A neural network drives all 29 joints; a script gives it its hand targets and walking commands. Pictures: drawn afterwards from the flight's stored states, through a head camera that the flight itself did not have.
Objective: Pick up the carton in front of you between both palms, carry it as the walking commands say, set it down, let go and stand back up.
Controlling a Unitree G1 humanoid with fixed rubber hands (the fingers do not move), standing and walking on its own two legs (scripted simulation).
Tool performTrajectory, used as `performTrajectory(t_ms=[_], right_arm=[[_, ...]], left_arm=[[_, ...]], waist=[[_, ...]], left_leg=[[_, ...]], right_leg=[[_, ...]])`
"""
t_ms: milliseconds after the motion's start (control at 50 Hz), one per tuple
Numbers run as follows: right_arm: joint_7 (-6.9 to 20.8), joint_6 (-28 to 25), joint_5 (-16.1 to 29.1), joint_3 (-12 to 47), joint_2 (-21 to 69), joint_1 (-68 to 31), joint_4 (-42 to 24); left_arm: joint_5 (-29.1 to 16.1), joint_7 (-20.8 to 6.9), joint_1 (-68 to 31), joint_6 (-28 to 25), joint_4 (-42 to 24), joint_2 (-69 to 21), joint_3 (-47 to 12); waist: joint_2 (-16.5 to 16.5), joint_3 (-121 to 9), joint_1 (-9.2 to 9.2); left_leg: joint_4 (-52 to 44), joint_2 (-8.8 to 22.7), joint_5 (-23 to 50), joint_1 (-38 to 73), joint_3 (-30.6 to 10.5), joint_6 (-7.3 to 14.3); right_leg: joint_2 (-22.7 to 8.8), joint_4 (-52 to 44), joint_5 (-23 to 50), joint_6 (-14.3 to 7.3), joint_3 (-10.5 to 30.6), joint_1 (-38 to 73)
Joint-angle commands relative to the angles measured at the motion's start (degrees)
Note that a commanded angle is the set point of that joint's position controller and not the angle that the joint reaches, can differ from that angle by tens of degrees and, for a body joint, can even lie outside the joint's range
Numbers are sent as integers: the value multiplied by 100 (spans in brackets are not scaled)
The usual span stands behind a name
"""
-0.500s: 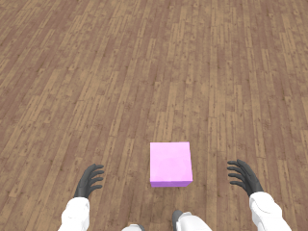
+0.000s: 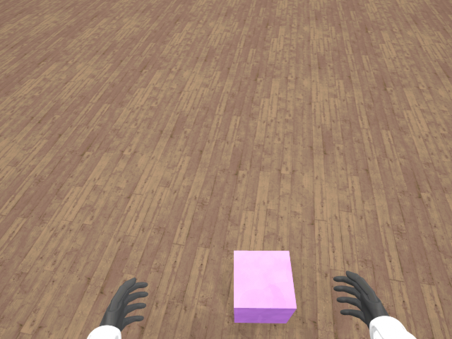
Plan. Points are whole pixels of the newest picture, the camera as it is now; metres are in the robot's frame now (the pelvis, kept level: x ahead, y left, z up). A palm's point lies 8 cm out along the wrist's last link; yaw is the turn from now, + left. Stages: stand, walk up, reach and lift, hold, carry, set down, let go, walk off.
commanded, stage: let go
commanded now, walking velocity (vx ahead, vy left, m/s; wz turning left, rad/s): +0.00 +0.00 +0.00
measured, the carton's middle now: (260, 288) +0.38 -0.10 -0.65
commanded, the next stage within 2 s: stand in 0.08 s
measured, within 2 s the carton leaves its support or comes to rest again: neither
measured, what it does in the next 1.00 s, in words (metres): stands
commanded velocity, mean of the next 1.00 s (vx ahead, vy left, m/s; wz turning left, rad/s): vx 0.00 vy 0.00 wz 0.00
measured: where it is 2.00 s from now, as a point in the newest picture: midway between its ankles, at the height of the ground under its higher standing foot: outside the picture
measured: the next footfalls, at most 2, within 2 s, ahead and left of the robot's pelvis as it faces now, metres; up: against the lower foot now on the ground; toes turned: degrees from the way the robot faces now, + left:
none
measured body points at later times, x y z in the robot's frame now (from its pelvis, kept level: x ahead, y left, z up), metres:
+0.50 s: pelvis +0.01 -0.02 -0.01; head +0.02 -0.03 +0.44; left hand +0.14 +0.28 -0.10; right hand +0.16 -0.31 -0.10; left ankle -0.05 +0.11 -0.74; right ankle +0.01 -0.14 -0.74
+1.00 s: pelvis +0.01 -0.02 +0.00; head +0.00 -0.03 +0.45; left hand +0.11 +0.28 -0.11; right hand +0.13 -0.32 -0.11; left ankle -0.05 +0.11 -0.74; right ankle +0.01 -0.14 -0.74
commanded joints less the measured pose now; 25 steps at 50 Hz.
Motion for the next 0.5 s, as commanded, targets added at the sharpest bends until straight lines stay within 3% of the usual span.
performTrajectory(t_ms=[0,60,80,160,480], right_arm=[[-19,-80,1,-192,-582,-104,-543],[-222,275,-55,-157,-781,-118,-732],[-457,-97,-16,-301,-1320,-240,88],[-531,-532,-123,-228,-1132,-283,360],[-601,-753,-88,-97,-1557,-105,1295]], left_arm=[[20,9,-159,-65,-539,495,184],[-61,160,33,-281,-326,578,198],[128,375,-190,-376,492,1276,373],[209,500,-329,-559,896,1203,281],[119,499,-446,-762,1949,1594,228]], waist=[[47,-483,-9],[94,-746,-19],[137,-626,57],[-49,-688,-31],[-172,-916,-18]], left_leg=[[-587,69,1952,-1094,151,-292],[-305,59,2517,-787,182,-336],[-11,258,1795,-1273,43,-375],[-90,310,683,-1058,-217,-244],[-1,476,1906,-755,-385,-161]], right_leg=[[261,53,1469,-45,-272,1181],[379,204,1305,-29,-299,882],[-283,299,1252,9,-197,136],[-310,182,217,-56,10,-484],[-534,197,1497,-204,226,-6]])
